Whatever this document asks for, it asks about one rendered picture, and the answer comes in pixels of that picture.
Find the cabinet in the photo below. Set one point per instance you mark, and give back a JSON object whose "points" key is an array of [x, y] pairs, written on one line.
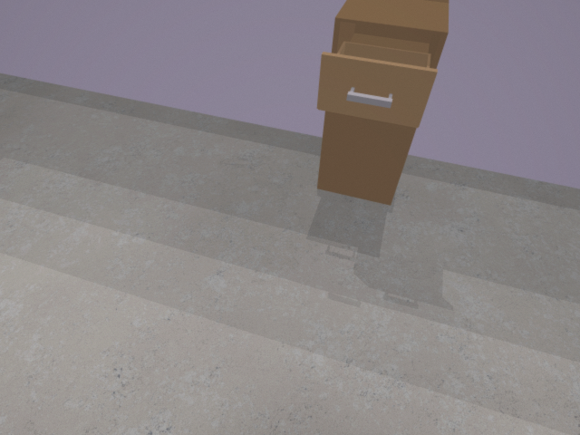
{"points": [[364, 158]]}

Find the drawer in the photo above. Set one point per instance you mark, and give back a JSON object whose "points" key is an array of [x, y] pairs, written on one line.
{"points": [[377, 71]]}

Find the handle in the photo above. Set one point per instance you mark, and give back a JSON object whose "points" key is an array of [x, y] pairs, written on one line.
{"points": [[369, 99]]}

